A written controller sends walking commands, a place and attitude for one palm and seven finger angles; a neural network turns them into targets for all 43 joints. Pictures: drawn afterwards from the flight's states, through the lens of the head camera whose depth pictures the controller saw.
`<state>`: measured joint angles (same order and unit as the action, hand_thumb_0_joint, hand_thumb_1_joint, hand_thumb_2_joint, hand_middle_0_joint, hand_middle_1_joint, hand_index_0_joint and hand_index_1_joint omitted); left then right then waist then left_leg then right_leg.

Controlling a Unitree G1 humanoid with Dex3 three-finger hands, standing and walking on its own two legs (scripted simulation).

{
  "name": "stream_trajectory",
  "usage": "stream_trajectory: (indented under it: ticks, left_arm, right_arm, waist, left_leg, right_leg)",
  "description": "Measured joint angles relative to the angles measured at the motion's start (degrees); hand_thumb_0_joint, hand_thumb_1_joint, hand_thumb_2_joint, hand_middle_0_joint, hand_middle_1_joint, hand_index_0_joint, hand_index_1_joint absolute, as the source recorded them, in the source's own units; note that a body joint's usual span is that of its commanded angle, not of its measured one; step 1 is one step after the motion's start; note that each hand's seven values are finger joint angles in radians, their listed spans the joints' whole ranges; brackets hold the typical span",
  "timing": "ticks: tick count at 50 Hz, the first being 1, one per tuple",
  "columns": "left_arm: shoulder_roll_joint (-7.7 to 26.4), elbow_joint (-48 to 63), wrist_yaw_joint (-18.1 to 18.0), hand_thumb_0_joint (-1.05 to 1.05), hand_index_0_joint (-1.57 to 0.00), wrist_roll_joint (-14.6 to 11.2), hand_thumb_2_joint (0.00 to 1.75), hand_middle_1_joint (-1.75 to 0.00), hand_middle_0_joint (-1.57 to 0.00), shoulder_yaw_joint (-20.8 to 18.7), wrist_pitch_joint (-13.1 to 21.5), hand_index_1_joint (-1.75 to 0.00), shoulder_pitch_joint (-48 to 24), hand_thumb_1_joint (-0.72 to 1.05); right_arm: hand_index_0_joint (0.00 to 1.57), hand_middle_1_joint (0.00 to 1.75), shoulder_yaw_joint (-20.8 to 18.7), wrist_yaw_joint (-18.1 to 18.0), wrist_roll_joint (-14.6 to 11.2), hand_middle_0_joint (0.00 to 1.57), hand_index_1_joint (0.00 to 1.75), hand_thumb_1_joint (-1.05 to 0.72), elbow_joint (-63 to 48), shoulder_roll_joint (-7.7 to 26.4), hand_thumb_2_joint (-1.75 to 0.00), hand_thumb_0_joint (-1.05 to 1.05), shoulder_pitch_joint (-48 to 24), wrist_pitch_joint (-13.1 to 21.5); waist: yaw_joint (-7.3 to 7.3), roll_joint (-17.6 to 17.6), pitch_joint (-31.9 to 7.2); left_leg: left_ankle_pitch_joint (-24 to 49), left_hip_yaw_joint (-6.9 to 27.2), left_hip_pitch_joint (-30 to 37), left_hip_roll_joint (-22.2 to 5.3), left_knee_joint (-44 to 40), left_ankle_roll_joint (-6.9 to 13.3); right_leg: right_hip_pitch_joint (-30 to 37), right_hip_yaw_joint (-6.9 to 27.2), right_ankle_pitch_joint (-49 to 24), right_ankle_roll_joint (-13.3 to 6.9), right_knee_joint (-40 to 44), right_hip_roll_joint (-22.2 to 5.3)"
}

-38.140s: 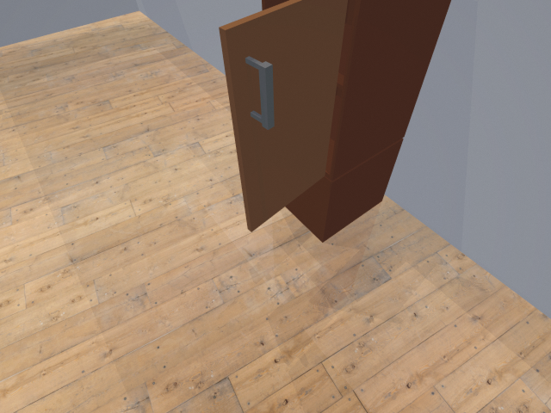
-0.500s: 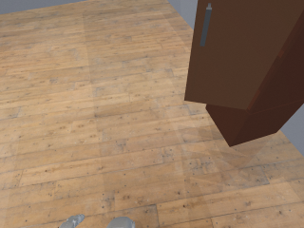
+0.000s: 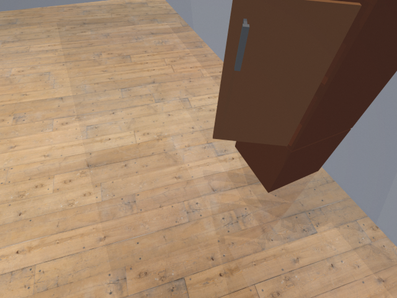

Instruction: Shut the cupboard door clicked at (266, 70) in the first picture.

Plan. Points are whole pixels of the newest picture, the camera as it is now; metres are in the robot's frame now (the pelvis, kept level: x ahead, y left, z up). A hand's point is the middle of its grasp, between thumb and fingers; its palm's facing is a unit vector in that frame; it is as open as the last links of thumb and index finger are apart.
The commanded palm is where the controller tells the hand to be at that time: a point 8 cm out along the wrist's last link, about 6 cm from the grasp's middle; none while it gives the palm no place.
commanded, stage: take the last steps up to it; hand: left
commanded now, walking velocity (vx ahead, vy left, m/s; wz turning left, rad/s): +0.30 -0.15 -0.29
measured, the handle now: (241, 45) +0.78 -0.08 +0.11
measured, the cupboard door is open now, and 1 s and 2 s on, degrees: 60 60 60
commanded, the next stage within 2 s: come to a stop and stand still in 0.88 s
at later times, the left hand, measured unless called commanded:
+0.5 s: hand out of the picture +0.12 +0.11 -0.19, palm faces -0.06 -0.99 -0.13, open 7.4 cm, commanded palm none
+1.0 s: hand (195, 191) +0.43 +0.03 -0.17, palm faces -0.21 -0.95 -0.22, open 7.4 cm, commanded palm none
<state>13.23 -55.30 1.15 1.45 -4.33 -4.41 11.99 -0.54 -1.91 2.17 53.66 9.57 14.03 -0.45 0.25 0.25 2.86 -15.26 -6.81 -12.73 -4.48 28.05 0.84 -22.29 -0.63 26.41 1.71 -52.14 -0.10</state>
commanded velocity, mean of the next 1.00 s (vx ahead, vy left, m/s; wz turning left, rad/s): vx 0.23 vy -0.13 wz -0.09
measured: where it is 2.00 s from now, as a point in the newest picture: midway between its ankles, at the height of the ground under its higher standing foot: (216, 289)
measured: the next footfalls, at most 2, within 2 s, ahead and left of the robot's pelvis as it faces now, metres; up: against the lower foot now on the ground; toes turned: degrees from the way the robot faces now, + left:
right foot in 0.16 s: +0.04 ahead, -0.14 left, +0.00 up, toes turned -7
left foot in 0.54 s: +0.27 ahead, +0.03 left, +0.00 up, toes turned +4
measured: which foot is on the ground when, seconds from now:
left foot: down 0.00-0.16, up 0.18-0.52, down 0.54-1.00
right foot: up 0.00-0.14, down 0.16-0.56, up 0.58-0.98, down 1.00-1.00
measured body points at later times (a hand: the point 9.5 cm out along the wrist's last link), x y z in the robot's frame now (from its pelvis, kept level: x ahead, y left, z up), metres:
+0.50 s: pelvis +0.11 -0.06 -0.01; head +0.14 -0.04 +0.44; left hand +0.12 +0.16 -0.18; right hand +0.15 -0.32 -0.14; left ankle +0.20 +0.04 -0.72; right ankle +0.00 -0.14 -0.74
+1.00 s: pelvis +0.30 -0.15 -0.01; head +0.33 -0.16 +0.44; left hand +0.44 +0.08 -0.15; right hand +0.19 -0.36 -0.17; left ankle +0.23 +0.03 -0.74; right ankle +0.36 -0.29 -0.74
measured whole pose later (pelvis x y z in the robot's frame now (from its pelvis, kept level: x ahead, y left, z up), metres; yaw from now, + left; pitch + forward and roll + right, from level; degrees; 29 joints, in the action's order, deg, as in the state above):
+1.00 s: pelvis +0.30 -0.15 -0.01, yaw -8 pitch +1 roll +1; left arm 12.8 -56.3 2.4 1.9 -3.6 -0.3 7.6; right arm -3.2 -0.4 2.0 61.3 8.8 23.7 0.7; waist 4.0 -0.1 3.7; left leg -21.7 -10.2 -4.9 -9.0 27.6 -5.3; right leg -24.3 -4.0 7.8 0.6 -32.6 -4.1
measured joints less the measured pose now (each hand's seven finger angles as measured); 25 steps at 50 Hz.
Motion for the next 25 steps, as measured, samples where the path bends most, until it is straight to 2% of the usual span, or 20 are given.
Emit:
stream_trajectory:
  ticks: [5, 8, 9, 11, 13, 15, 17, 20, 25]
  left_arm:
    - [-0.54, -0.6, 1.41, 0.01, -0.2, 0.41, 0.9, -0.3, -0.19, 0.1, 0.0, -0.3, 0.08, 0.91]
    - [-0.56, -0.21, 1.97, 0.01, -0.2, 0.51, 0.9, -0.3, -0.19, 0.13, 1.31, -0.3, 0.18, 0.91]
    - [-0.75, -0.35, 1.75, 0.01, -0.2, 0.63, 0.9, -0.3, -0.19, 0.1, 2.09, -0.3, 0.01, 0.91]
    - [-1.58, -0.38, 1.02, 0.01, -0.2, 0.41, 0.9, -0.3, -0.19, 0.44, 3.13, -0.3, 0.12, 0.91]
    - [-2.15, -0.3, 0.35, 0.01, -0.2, 0.29, 0.9, -0.3, -0.19, 0.64, 3.88, -0.3, 1.25, 0.91]
    - [-2.47, -0.91, -0.17, 0.01, -0.2, 0.22, 0.9, -0.3, -0.2, 0.87, 4.4, -0.3, 2.53, 0.91]
    - [-2.77, -2.06, -0.36, 0.01, -0.2, 0.1, 0.9, -0.3, -0.2, 1.27, 4.79, -0.3, 3.54, 0.91]
    - [-3.29, -3.89, -0.42, 0.01, -0.2, 0.09, 0.9, -0.3, -0.2, 1.83, 5.17, -0.3, 4.56, 0.91]
    - [-3.6, -6.1, -0.37, 0.01, -0.2, 0.27, 0.9, -0.3, -0.2, 2.13, 5.31, -0.3, 6.05, 0.91]
  right_arm:
    - [0.21, 0.3, -1.27, 0.57, 0.22, 0.2, 0.3, -0.91, 1.89, 1.28, -0.9, 0.01, 2.43, 0.22]
    - [0.21, 0.3, -2.03, 0.71, -0.05, 0.2, 0.3, -0.91, 3.37, 2.59, -0.9, 0.01, 4.62, 0.19]
    - [0.21, 0.3, -2.33, 0.73, -0.36, 0.2, 0.3, -0.91, 4.16, 3.1, -0.9, 0.01, 5.08, -0.07]
    - [0.21, 0.3, -2.69, 0.82, -0.57, 0.2, 0.3, -0.91, 5.72, 4.12, -0.9, 0.01, 5.54, -1.3]
    - [0.2, 0.3, -3.0, 1.07, -0.52, 0.2, 0.3, -0.91, 6.53, 4.57, -0.9, 0.01, 5.34, -1.94]
    - [0.2, 0.3, -3.22, 1.44, -0.3, 0.2, 0.3, -0.91, 6.22, 4.69, -0.9, 0.01, 4.36, -1.83]
    - [0.2, 0.3, -3.34, 1.75, -0.17, 0.2, 0.3, -0.91, 5.1, 4.61, -0.9, 0.01, 3.2, -1.31]
    - [0.2, 0.3, -3.35, 1.99, -0.21, 0.19, 0.3, -0.91, 3.56, 4.11, -0.9, 0.01, 1.41, -0.52]
    - [0.2, 0.3, -2.61, 1.94, -0.32, 0.19, 0.3, -0.91, 2.42, 2.43, -0.9, 0.01, -1.44, 0.51]
  waist:
    - [1.59, -1.88, -1.25]
    - [2.05, -2.26, -2.21]
    - [1.94, -2.61, -2.26]
    - [1.88, -3.41, -2.45]
    - [1.38, -2.9, -2.87]
    - [1.3, -1.98, -2.79]
    - [1.7, -1.37, -2.41]
    - [2.06, -0.89, -1.63]
    - [0.84, 0.3, -0.44]
  left_leg:
    - [-1.21, -2.06, 0.95, -1.85, 0.31, -1.37]
    - [-3.84, -2.77, 0.32, -3.0, 4.04, -2.78]
    - [-7.61, -2.18, -0.79, -3.41, 7.56, -2.83]
    - [-13.25, 1.37, -5.19, -2.61, 18.67, -2.39]
    - [-12.7, 2.64, -9.91, -1.34, 27.81, -2.32]
    - [-9.74, 2.51, -13.78, -0.9, 32.15, -2.71]
    - [-6.3, 2.33, -16.69, -1.02, 32.47, -3.24]
    - [-3.16, 2.1, -18.85, -1.41, 28.54, -3.72]
    - [-2.22, 0.78, -16.46, -1.12, 15.93, -2.95]
  right_leg:
    - [4.29, -2.2, -0.95, -0.91, 10.07, -0.28]
    - [9.51, -3.03, -5.47, -2.18, 21.84, 0.22]
    - [9.89, -3.13, -8.64, -2.94, 22.71, 0.72]
    - [10.83, -3.99, -8.69, -4.16, 22.35, 1.61]
    - [12.67, -3.9, -8.34, -5.01, 24.58, 1.94]
    - [14.63, -3.37, -9.07, -5.34, 27.59, 2.22]
    - [16.42, -3.2, -9.77, -5.43, 30.23, 2.66]
    - [18.85, -3.32, -9.58, -5.52, 32.72, 3.53]
    - [22.25, -3.12, -5.82, -5.19, 32.24, 4.45]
